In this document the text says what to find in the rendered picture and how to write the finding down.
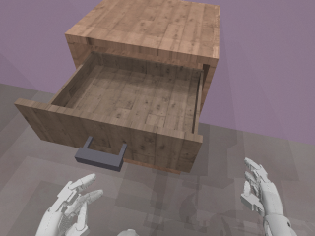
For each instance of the drawer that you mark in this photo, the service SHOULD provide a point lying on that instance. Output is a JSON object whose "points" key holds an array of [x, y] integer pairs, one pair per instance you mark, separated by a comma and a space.
{"points": [[150, 106]]}

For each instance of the robot right hand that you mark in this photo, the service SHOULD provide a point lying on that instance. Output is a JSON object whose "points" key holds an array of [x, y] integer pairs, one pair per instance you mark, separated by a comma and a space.
{"points": [[268, 201]]}

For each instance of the robot left hand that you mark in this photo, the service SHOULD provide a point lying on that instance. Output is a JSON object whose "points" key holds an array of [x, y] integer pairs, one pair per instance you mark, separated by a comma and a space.
{"points": [[57, 221]]}

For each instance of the cabinet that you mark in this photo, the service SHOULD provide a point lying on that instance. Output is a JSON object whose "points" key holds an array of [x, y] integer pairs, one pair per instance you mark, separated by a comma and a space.
{"points": [[175, 32]]}

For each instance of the right robot forearm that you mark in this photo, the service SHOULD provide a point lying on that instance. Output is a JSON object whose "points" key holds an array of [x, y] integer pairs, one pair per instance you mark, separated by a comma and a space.
{"points": [[277, 225]]}

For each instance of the handle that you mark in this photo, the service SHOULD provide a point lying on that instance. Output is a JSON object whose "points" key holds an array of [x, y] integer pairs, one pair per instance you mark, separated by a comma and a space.
{"points": [[99, 158]]}

